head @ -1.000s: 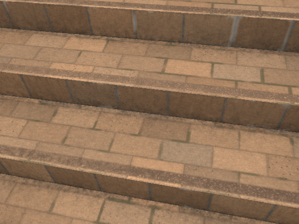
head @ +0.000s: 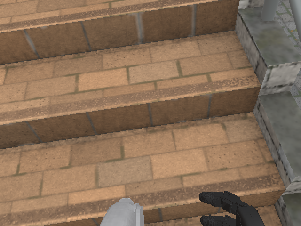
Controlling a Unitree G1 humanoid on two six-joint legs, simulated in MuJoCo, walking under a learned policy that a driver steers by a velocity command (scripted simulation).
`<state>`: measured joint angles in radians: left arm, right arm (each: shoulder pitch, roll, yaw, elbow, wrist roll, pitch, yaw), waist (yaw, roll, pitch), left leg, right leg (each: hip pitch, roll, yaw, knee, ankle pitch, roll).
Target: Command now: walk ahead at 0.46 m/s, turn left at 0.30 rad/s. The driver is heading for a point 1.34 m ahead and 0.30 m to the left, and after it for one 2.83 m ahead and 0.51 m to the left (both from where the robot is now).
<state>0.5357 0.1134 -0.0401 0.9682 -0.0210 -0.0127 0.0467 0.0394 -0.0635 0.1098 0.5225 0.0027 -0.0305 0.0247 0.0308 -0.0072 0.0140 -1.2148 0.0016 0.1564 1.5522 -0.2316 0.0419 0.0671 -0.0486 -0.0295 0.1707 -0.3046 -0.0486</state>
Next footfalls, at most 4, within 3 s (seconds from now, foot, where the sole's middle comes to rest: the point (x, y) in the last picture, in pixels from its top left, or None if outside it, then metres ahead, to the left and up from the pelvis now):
0.06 left None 0.19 0.08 -0.63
0.56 right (198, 164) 0.57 -0.09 -0.48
1.22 left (65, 101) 0.76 0.40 -0.33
1.76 right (101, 3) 1.15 0.28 -0.17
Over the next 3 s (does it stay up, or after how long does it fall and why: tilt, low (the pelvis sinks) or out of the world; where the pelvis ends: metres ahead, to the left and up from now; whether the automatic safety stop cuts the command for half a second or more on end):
stays up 1.24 0.33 0.59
